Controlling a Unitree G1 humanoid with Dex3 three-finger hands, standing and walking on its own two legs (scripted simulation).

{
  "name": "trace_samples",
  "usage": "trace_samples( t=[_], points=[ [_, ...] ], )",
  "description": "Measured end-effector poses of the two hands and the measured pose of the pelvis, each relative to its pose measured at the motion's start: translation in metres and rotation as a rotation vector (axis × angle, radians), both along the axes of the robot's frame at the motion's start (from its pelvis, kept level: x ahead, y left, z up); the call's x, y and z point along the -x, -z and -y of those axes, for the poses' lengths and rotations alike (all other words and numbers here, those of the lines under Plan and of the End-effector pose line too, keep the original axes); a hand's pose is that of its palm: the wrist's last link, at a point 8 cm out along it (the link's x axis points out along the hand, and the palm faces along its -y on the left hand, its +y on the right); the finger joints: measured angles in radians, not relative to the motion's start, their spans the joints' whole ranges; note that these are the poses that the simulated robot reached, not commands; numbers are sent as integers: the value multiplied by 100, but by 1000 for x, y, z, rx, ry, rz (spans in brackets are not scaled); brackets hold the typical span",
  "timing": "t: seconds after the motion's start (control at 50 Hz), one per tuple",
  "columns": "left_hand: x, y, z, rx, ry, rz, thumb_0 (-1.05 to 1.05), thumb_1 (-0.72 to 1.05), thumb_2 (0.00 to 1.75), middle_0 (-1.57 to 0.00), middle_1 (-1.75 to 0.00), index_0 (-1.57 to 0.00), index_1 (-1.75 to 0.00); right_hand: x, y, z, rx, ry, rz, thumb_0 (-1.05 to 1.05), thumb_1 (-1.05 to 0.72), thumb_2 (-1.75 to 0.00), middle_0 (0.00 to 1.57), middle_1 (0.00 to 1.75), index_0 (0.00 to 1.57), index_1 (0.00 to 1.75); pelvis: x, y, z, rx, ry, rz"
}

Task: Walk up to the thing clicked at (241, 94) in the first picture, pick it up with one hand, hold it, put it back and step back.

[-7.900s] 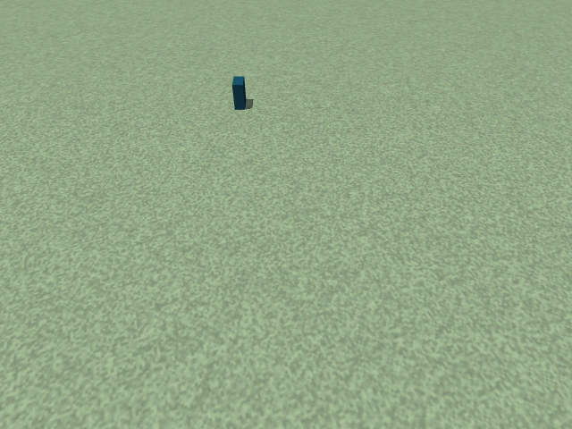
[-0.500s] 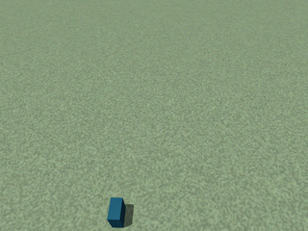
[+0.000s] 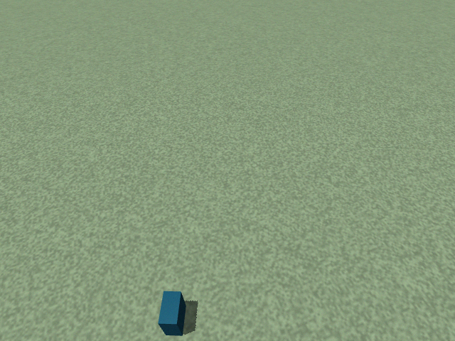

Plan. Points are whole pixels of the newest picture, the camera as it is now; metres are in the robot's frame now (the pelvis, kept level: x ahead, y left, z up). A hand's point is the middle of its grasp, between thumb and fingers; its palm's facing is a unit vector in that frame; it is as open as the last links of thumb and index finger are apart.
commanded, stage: stand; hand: left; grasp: from the side
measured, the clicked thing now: (173, 313) +0.38 +0.22 -0.70
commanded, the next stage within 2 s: go down in 0.72 s
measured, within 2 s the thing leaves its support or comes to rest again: neither
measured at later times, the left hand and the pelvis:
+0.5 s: hand out of the picture +0.08 +0.26 -0.16, palm faces -0.02 -0.94 -0.34, open 7.4 cm; pelvis +0.01 +0.00 +0.00, yaw +0 degrees
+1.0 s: hand out of the picture +0.14 +0.26 -0.16, palm faces +0.05 -0.95 -0.32, open 9.6 cm; pelvis -0.01 +0.00 -0.01, yaw +0 degrees
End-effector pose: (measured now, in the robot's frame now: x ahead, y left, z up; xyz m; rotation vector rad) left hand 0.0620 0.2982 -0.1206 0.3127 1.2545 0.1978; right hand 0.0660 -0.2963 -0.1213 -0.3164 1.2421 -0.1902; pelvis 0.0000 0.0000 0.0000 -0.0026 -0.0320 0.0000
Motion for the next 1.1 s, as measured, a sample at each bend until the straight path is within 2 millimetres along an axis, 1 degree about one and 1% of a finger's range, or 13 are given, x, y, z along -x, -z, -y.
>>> trace_samples(
  t=[0.36, 0.84, 0.88, 0.94, 1.02, 1.06, 1.1],
  points=[
    [-10, 0, -1, 2, 6, 17, 0, 90, 90, -20, -30, -20, -30, -12, -3, -2, 5, -4, 24, 0, -91, -89, 20, 30, 20, 30, -5, 0, -2, 0, 3, 2],
    [-5, -1, -4, -2, 0, 1, 0, 90, 90, -20, -30, -20, -30, -10, -1, -4, 2, 0, 18, 0, -91, -89, 20, 30, 20, 30, -6, 0, -4, -2, 6, 5],
    [-13, -1, -2, -1, -20, 50, 1, 88, 88, -18, -28, -18, -28, -14, -2, -7, 2, 10, 69, 0, -90, -89, 20, 30, 20, 30, -4, 2, -4, -2, 3, -17],
    [-37, 2, 1, 10, -40, 111, 1, 79, 79, -13, -22, -13, -21, -17, -1, -16, -11, 9, 134, 0, -92, -90, 20, 30, 20, 30, 4, 6, -3, 0, -1, -50],
    [-71, 9, -4, 19, -30, 151, 1, 61, 60, -8, -14, -8, -13, -15, 3, -28, -30, 15, 168, 0, -95, -91, 20, 30, 20, 30, 11, 15, -1, 1, 6, -114],
    [-82, 13, -8, 16, -26, 173, 1, 50, 50, -6, -11, -7, -10, -11, 7, -33, -39, 26, 180, 0, -95, -91, 20, 30, 20, 30, 12, 21, -1, 2, 14, -138],
    [-88, 17, -13, 13, -23, 181, 0, 40, 41, -5, -9, -6, -8, -7, 10, -36, -47, 38, 188, 0, -94, -91, 20, 30, 20, 30, 12, 26, -2, 4, 19, -159]
  ],
)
